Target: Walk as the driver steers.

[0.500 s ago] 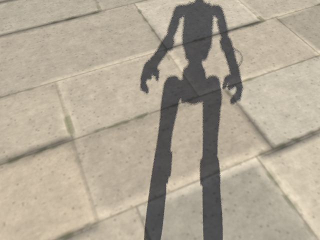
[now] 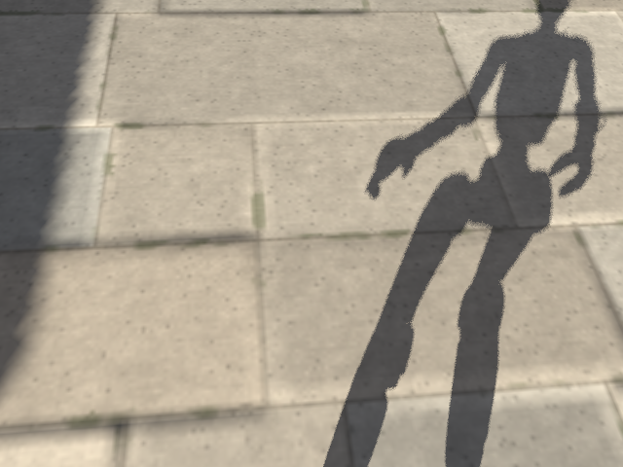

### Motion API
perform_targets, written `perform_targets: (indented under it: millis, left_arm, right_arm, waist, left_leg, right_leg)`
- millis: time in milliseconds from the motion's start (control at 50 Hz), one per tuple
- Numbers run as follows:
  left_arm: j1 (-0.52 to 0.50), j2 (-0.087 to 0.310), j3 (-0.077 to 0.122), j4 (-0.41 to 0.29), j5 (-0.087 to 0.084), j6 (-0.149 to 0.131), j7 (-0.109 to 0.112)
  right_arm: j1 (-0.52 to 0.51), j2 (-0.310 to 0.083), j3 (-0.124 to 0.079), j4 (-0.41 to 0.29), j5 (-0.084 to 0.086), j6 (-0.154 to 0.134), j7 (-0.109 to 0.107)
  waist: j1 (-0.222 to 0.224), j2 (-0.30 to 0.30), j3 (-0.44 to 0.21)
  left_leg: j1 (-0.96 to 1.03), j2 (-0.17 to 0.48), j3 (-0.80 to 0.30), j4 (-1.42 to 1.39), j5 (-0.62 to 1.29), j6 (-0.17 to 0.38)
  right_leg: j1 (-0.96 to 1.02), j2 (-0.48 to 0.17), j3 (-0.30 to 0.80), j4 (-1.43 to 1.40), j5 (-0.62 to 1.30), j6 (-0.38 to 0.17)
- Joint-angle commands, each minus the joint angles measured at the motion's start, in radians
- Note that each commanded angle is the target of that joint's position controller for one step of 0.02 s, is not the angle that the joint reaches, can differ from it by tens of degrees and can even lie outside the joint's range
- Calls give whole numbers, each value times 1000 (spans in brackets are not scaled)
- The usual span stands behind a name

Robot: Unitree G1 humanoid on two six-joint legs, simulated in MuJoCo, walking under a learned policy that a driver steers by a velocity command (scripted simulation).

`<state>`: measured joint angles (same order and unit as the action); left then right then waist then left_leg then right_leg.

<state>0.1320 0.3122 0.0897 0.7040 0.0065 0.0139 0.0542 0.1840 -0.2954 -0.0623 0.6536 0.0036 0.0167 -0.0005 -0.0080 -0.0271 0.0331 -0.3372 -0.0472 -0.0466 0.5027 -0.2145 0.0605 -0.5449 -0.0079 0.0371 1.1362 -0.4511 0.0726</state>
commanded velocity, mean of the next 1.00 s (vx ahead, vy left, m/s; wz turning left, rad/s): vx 0.19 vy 0.00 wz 0.22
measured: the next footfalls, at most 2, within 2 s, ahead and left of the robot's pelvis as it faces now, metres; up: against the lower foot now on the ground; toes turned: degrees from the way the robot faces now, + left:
right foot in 0.30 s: +0.07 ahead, -0.14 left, +0.00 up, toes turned +14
left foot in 0.62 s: +0.00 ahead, +0.10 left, +0.00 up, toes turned +11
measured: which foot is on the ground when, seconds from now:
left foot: down 0.00-0.30, up 0.32-0.60, down 0.62-1.00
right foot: up 0.00-0.28, down 0.30-0.62, up 0.64-1.00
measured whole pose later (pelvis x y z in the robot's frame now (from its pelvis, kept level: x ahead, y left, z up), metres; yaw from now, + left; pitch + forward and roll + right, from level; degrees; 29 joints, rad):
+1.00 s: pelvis +0.15 +0.00 -0.01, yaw +12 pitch +3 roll +0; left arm 0.04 0.28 0.03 0.65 -0.02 -0.08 -0.06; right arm 0.47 -0.29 -0.05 0.81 0.02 -0.05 0.00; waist -0.11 -0.02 0.03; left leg 0.12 0.01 -0.02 0.22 -0.38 -0.01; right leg -0.59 -0.04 -0.02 0.56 -0.04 -0.02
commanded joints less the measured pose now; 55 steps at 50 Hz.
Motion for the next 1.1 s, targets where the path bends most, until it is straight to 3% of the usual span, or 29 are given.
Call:
perform_targets:
  millis: [20, 140, 220, 260, 280, 300, 320, 340, 360, 400, 420, 460, 520, 560, 600, 620, 640, 660, 680, 700, 760, 860, 900, 960, 1000, 1040, 1060, 1080, 1100]
  left_arm:
    - [7, 66, 17, -63, -3, -16, 1]
    - [-30, 61, 10, -72, -7, -29, -18]
    - [1, 71, 13, -67, -14, -46, -37]
    - [41, 57, 11, -57, -10, -55, -48]
    - [49, 71, 14, -57, 0, -58, -49]
    - [56, 129, 22, -73, 22, -57, -45]
    - [23, 171, 26, -64, 45, -50, -45]
    - [4, 114, 14, -84, 43, -55, -44]
    - [-5, 106, 10, -86, 29, -57, -40]
    - [-29, 99, 6, -82, 1, -56, -35]
    - [-12, 79, -3, -72, -4, -54, -34]
    - [28, 81, -3, -52, -9, -39, -34]
    - [85, 137, 12, -46, -10, -22, -32]
    - [100, 149, 14, -40, -27, -20, -35]
    - [96, 123, 4, -36, -33, -25, -39]
    - [66, 66, -15, -46, -22, -37, -43]
    - [18, -32, -43, -83, -3, -57, -53]
    - [-60, 36, -28, -142, -27, -78, -49]
    - [-73, 100, -5, -139, -44, -90, -49]
    - [-42, 106, -1, -120, -46, -96, -56]
    - [-30, 74, -4, -100, -20, -109, -75]
    - [-130, 1, -39, -119, -22, -114, -99]
    - [-172, 11, -41, -133, -29, -114, -108]
    - [-186, 44, -33, -147, -34, -114, -117]
    - [-133, 77, -20, -140, -30, -115, -114]
    - [111, 140, 16, -77, -20, -107, -93]
    - [275, 216, 30, -55, -1, -101, -80]
    - [280, 269, 31, -40, 15, -102, -92]
    - [242, 168, 8, -57, 1, -102, -92]
  right_arm:
    - [-23, -170, -48, -76, 3, -3, -23]
    - [-32, -190, -60, -93, 4, 13, -28]
    - [-44, -176, -54, -100, 5, 21, -18]
    - [-63, -158, -44, -100, 13, 27, -20]
    - [-38, -136, -37, -94, 12, 26, -22]
    - [-2, -93, -22, -95, -4, 21, -21]
    - [6, -94, -25, -113, 1, 11, -20]
    - [-12, -160, -44, -105, -13, 3, -22]
    - [-15, -194, -60, -92, -2, 3, -21]
    - [9, -155, -58, -61, -1, 18, -25]
    - [21, -112, -44, -50, -1, 22, -22]
    - [-9, -52, -17, -56, 3, 17, -8]
    - [-76, -59, -12, -77, 16, -6, 3]
    - [-32, -69, -16, -54, 19, -26, 7]
    - [60, -65, -19, -7, 15, -41, 7]
    - [152, -82, -23, 14, 15, -48, 2]
    - [264, -162, -41, 35, 3, -51, -7]
    - [288, -246, -66, 44, -6, -60, 5]
    - [253, -185, -48, 37, -9, -76, 4]
    - [224, -138, -33, 36, -6, -88, 2]
    - [186, -112, -18, 32, 0, -91, 0]
    - [218, -130, -20, 57, 4, -83, -7]
    - [249, -153, -26, 75, 11, -83, -6]
    - [259, -171, -33, 97, 24, -82, -5]
    - [250, -189, -39, 104, 22, -76, -7]
    - [248, -173, -30, 103, 12, -65, -14]
    - [271, -112, -6, 73, -20, -65, -20]
    - [423, 5, 24, 72, -1, -78, -14]
    - [343, -120, -4, 96, 21, -87, -12]
  waist:
    - [13, 139, -151]
    - [-10, 177, -122]
    - [-14, 194, -138]
    - [19, 185, -139]
    - [19, 157, -139]
    - [-6, 12, -154]
    - [-55, -215, -93]
    - [-14, -201, -95]
    - [-8, -154, -85]
    - [-15, -102, -68]
    - [-13, -89, -85]
    - [20, -147, -74]
    - [66, -190, -38]
    - [45, -158, -29]
    - [-7, -118, -32]
    - [-48, -78, -71]
    - [-79, 138, -119]
    - [-106, 271, -26]
    - [-94, 198, 59]
    - [-70, 188, 84]
    - [-48, 143, 78]
    - [-77, 138, 64]
    - [-88, 138, 77]
    - [-66, 142, 91]
    - [-22, 153, 46]
    - [110, 140, -131]
    - [153, -5, -304]
    - [55, -317, -472]
    - [97, -188, -403]
  left_leg:
    - [197, 232, -277, -145, 378, 173]
    - [120, 207, -371, -159, 115, 169]
    - [133, 209, -427, -120, 159, 158]
    - [107, 176, -414, -76, 178, 122]
    - [66, 143, -395, -47, 110, 80]
    - [-14, 69, -306, 83, -70, 18]
    - [-123, -65, -131, 194, -295, -36]
    - [-124, -27, -118, 383, -401, -85]
    - [-151, -24, -120, 504, -380, -104]
    - [-186, -13, -129, 583, -309, -135]
    - [-177, 0, -114, 550, -266, -142]
    - [-147, 20, -2, 392, -216, -145]
    - [-64, 14, 67, 204, -282, -114]
    - [45, 8, 86, 15, -177, -70]
    - [249, 6, 89, -142, -34, -23]
    - [407, 84, -9, -145, -51, 5]
    - [557, 274, -284, -188, -160, 74]
    - [455, 433, -555, -306, -321, 212]
    - [420, 432, -571, -339, -411, 240]
    - [421, 388, -503, -346, -417, 211]
    - [404, 303, -312, -371, -139, 156]
    - [268, 224, -93, -376, 129, 129]
    - [245, 245, -87, -381, 125, 129]
    - [306, 295, -97, -358, 173, 112]
    - [359, 303, -80, -269, 419, 90]
    - [292, 224, -3, 64, 716, 34]
    - [79, 157, 22, 395, 394, -13]
    - [-207, -37, -42, 730, -385, -75]
    - [-269, 5, -139, 828, -391, -77]
  right_leg:
    - [-60, 2, 40, -89, 77, 10]
    - [60, 34, 56, -350, 100, 11]
    - [151, 35, 43, -484, 100, -13]
    - [270, 34, 16, -677, 229, -41]
    - [351, -9, 47, -751, 320, -65]
    - [431, -178, 203, -796, 423, -125]
    - [374, -305, 375, -829, 536, -270]
    - [332, -368, 440, -850, 528, -357]
    - [340, -338, 398, -839, 510, -353]
    - [365, -266, 296, -808, 500, -296]
    - [380, -235, 255, -817, 417, -278]
    - [386, -168, 209, -872, 108, -250]
    - [359, -184, 236, -897, -7, -268]
    - [323, -193, 240, -886, -29, -272]
    - [212, -165, 206, -837, -13, -240]
    - [99, -127, 161, -731, 0, -189]
    - [-100, -6, -6, -431, -16, -105]
    - [-265, 14, -35, -288, -129, -87]
    - [-337, -45, 19, -153, -88, -88]
    - [-371, -66, 31, -107, -6, -98]
    - [-363, -99, 10, -127, 193, -92]
    - [-146, -57, -62, -414, 428, -48]
    - [-76, -36, -73, -497, 462, -54]
    - [-43, -31, -52, -574, 439, -94]
    - [51, -2, -72, -598, 386, -130]
    - [412, 32, -101, -611, 404, -186]
    - [732, -180, 133, -565, 548, -250]
    - [957, -411, 625, -723, 448, -412]
    - [868, -379, 619, -789, 471, -377]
